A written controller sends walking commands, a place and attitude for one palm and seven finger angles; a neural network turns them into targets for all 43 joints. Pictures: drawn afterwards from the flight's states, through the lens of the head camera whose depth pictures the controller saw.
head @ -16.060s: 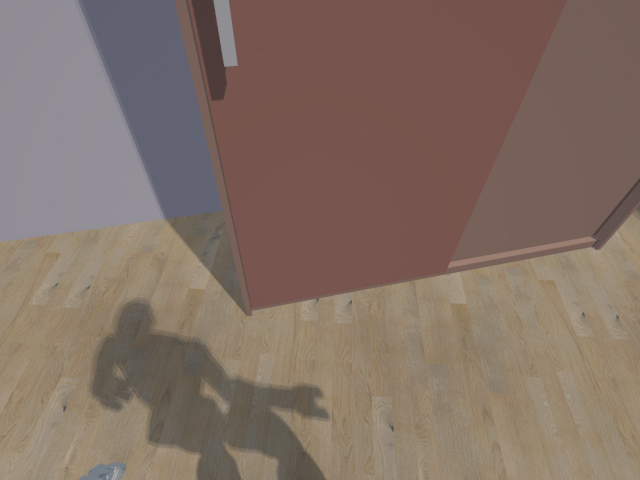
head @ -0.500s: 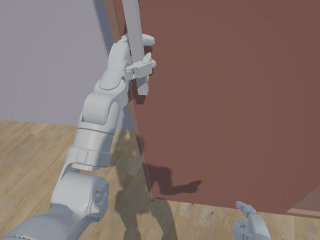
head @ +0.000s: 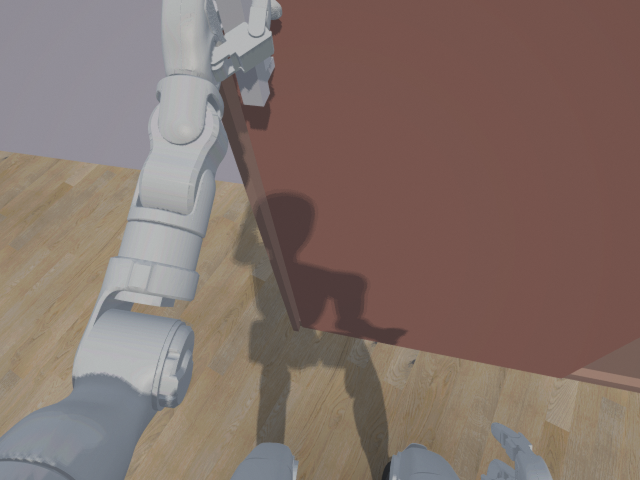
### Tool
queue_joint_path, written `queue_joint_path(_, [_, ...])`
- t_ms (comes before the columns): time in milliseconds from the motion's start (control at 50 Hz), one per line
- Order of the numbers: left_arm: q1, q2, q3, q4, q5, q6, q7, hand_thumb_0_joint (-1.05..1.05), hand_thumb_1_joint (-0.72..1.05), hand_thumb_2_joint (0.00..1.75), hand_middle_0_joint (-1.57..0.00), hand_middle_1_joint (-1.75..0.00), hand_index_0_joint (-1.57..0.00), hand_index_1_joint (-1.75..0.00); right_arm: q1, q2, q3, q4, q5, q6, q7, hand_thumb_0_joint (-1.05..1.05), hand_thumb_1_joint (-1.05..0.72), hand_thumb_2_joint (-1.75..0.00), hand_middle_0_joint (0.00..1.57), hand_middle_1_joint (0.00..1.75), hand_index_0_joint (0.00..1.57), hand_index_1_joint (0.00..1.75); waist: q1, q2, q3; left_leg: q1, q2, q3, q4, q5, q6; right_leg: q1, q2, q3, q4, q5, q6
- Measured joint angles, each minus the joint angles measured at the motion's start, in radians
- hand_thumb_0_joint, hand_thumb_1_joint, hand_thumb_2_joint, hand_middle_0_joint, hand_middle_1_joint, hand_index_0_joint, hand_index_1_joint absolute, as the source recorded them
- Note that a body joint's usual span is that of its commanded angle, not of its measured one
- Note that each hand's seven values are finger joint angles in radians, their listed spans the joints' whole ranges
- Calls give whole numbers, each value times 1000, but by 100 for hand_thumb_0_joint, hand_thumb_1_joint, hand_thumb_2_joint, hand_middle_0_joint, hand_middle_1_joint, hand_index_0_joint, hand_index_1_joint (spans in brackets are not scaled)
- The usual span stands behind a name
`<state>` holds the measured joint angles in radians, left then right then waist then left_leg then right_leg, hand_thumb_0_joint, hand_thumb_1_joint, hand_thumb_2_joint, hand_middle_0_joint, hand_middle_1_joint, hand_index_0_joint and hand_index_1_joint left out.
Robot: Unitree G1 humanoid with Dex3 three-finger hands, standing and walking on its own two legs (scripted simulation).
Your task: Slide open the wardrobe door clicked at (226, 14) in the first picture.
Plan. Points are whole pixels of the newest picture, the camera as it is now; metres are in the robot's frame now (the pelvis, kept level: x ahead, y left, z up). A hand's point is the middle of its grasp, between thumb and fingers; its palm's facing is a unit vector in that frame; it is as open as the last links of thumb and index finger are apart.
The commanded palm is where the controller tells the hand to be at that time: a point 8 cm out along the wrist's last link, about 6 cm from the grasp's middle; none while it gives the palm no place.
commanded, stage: step sideways, sliding the door along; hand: left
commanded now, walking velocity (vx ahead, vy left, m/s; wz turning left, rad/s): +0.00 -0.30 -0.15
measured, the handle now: out of the picture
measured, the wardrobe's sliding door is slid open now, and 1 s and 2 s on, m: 0.01 0.22 0.46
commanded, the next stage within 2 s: none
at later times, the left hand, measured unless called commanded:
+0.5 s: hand (334, 36) +0.45 +0.03 +0.28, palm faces +0.22 -0.97 -0.13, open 6.5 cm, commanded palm +0.42 -0.01 +0.28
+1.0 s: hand (501, 54) +0.43 -0.11 +0.27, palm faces +0.02 -1.00 -0.09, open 6.9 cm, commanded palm +0.40 -0.12 +0.28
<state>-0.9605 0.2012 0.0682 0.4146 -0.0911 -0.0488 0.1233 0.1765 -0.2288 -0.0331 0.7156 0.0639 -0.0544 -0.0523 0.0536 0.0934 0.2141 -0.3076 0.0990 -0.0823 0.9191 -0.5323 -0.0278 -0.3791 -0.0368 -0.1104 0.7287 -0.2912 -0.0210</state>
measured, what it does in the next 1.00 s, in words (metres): steps to the right: left foot, then right foot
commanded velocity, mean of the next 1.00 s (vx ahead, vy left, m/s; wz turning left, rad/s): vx -0.13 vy -0.16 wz -0.19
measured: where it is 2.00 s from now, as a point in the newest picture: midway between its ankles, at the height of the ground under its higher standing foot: outside the picture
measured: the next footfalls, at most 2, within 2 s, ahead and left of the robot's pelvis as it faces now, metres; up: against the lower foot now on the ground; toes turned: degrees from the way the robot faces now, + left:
left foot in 0.08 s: +0.04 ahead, +0.13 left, +0.00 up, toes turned +4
right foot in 0.38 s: +0.12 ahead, -0.27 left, +0.00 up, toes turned -1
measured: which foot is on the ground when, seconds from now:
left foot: up 0.00-0.06, down 0.08-0.40, up 0.42-0.50, down 0.52-1.00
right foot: down 0.00-0.08, up 0.10-0.36, down 0.38-0.98, up 1.00-1.00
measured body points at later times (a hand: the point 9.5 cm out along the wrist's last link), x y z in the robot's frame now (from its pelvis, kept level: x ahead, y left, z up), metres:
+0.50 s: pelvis +0.05 -0.12 +0.01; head +0.15 -0.14 +0.44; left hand +0.43 +0.08 +0.28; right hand +0.31 -0.31 -0.10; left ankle +0.01 +0.03 -0.70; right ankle +0.12 -0.27 -0.71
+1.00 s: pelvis +0.06 -0.18 +0.02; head +0.17 -0.19 +0.46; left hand +0.42 -0.05 +0.28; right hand +0.31 -0.37 -0.08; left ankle +0.04 -0.04 -0.71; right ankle +0.09 -0.27 -0.69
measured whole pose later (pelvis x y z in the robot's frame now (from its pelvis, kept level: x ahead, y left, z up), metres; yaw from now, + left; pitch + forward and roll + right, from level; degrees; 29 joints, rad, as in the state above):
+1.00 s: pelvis +0.06 -0.18 +0.02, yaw +2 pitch +1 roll +0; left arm -0.54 0.08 -0.08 -0.26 0.01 -0.05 0.14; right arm 0.00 -0.21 -0.03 0.57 0.03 -0.12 0.03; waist 0.07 0.07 0.23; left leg -0.28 0.12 0.10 0.59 -0.16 -0.02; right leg -0.42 0.01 -0.07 0.74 -0.25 -0.03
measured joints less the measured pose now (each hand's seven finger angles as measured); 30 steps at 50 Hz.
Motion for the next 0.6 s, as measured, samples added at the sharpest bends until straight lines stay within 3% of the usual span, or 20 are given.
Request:
queue_joint_path(40, [1, -14, -3, -55, 1, 5, 3, -2, 70, 84, -50, -140, -24, -140, -42, -26, -18, 7, -3, -10, -8, 0, -92, -90, 20, 30, 20, 30, -3, -9, 29, -33, -37, 41, 17, -20, 12, 9, -11, -14, -17, 1, -4])
queue_joint_path(60, [1, -17, -10, -79, 4, 3, 4, -1, 70, 84, -49, -140, -24, -140, -59, -34, -22, 3, -6, -16, -8, 0, -92, -90, 20, 30, 20, 30, -2, -24, 38, -21, -48, 76, -70, 35, 17, 3, -18, -15, -15, 5, -5])
queue_joint_path(80, [-1, -19, -19, -98, 4, -3, 4, -1, 70, 83, -49, -140, -24, -140, -69, -43, -24, -11, -11, -21, -6, 0, -92, -90, 20, 30, 20, 30, 0, -27, 37, 0, -38, 99, -184, 178, 34, -23, -13, -16, 18, 10, -3])
queue_joint_path(100, [-7, -17, -28, -114, -2, -9, 3, 0, 70, 83, -48, -140, -24, -140, -81, -42, -34, -26, -15, -22, 1, 1, -92, -90, 20, 30, 20, 30, 11, -38, 50, 4, -31, 106, -198, 218, 29, -56, -5, 7, 100, -39, 4])
queue_joint_path(140, [1, -15, -37, -142, -2, -20, -15, 0, 71, 82, -48, -140, -23, -139, -103, -27, -48, -46, -16, -17, 32, 1, -91, -90, 19, 30, 20, 30, 43, -60, 69, 22, -13, 120, -196, 174, 1, -116, 14, 64, 286, -118, 4])
queue_joint_path(180, [31, -14, -43, -177, 1, -30, -28, -1, 71, 82, -48, -140, -23, -138, -116, -12, -47, -66, -15, -12, 57, 1, -91, -90, 19, 30, 20, 30, 60, -56, 71, 44, 18, 112, -227, 152, -23, -145, 16, 82, 372, -157, 9])
queue_joint_path(240, [81, -12, -44, -225, -2, -43, -46, -1, 70, 83, -49, -140, -22, -137, -123, 10, -33, -97, -13, -12, 77, 1, -91, -90, 19, 30, 20, 30, 92, -33, 67, 85, 77, 98, -291, 170, -58, -149, -3, 85, 331, -145, 19])
queue_joint_path(320, [136, 10, -26, -286, -7, -27, -57, -3, 69, 84, -51, -140, -23, -135, -120, 40, -1, -136, -15, -45, 79, 1, -91, -90, 20, 30, 20, 30, 124, -10, 71, 137, 141, 90, -315, 170, -95, -71, -25, 75, 103, -36, 34])
queue_joint_path(380, [158, 40, -2, -314, -3, 11, -57, -6, 67, 85, -50, -140, -22, -132, -114, 60, 26, -145, -8, -77, 69, 1, -90, -90, 20, 30, 20, 30, 115, -18, 60, 125, 160, 73, -227, 128, -100, 36, -37, 49, -79, 156, 47])
queue_joint_path(400, [172, 40, 15, -327, 5, 16, -50, -8, 66, 85, -49, -140, -22, -131, -128, 52, 30, -134, -9, -85, 62, 1, -90, -90, 20, 30, 20, 30, 99, -1, 58, 103, 168, 58, -186, 129, -81, 42, -36, 29, -65, 105, 54])
queue_joint_path(440, [210, 28, 44, -369, 14, 21, -35, -9, 66, 86, -50, -141, -22, -129, -161, 25, 21, -109, -11, -91, 45, 1, -90, -90, 20, 30, 21, 30, 67, 24, 52, 42, 114, 27, -94, 66, -47, 23, -49, 7, -38, 32, 61])
queue_joint_path(480, [242, 3, 51, -425, 26, 33, -15, -9, 66, 86, -50, -141, -22, -129, -183, -2, 6, -88, -12, -98, 28, 1, -90, -90, 20, 30, 21, 30, 44, 26, 42, 1, 31, 50, -71, 24, -21, 2, -70, 3, -49, 33, 69])
queue_joint_path(520, [254, -27, 36, -477, 36, 50, -3, -8, 66, 86, -49, -141, -23, -129, -186, -25, -7, -77, -14, -107, 20, 1, -90, -90, 20, 30, 20, 30, 30, 27, 35, 16, -3, 112, -185, 163, 2, -23, -73, -5, -46, 64, 70])
queue_joint_path(560, [244, -44, 4, -503, 36, 55, -6, -6, 67, 85, -49, -141, -24, -128, -173, -21, -23, -83, -17, -104, 26, 1, -91, -90, 20, 30, 20, 30, 49, -5, 46, 41, 0, 138, -228, 158, -3, -59, -64, 32, 20, 49, 65])
queue_joint_path(600, [248, -66, -28, -521, 39, 53, -9, -5, 68, 84, -48, -140, -24, -126, -137, -15, -30, -108, -20, -105, 47, 1, -91, -90, 19, 30, 20, 30, 69, -20, 50, 57, 11, 145, -246, 135, -15, -82, -39, 63, 124, -62, 50])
